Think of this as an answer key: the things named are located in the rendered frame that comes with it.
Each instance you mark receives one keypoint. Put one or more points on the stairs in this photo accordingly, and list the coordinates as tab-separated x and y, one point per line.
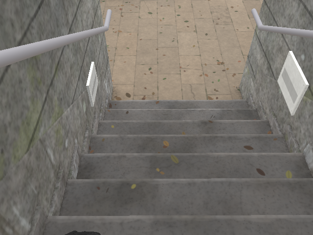
187	167

